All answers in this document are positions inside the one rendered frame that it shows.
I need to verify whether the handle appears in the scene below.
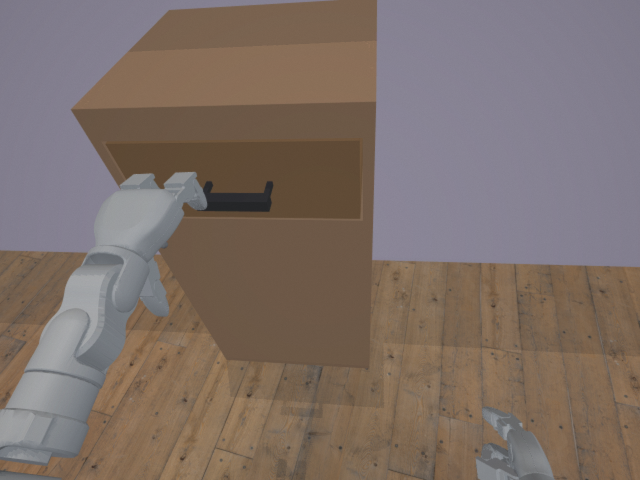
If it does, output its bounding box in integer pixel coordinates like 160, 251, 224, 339
197, 181, 273, 212

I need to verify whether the robot right hand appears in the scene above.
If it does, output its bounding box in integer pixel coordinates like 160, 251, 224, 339
476, 406, 554, 480

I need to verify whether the cabinet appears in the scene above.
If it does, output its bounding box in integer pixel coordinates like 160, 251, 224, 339
71, 0, 377, 369

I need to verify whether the robot left forearm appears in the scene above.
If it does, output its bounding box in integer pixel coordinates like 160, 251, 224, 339
0, 245, 150, 466

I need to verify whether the drawer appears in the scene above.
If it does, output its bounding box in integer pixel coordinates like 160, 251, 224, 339
106, 138, 363, 219

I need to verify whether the robot left hand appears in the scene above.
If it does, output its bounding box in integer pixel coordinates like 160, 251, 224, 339
94, 172, 207, 317

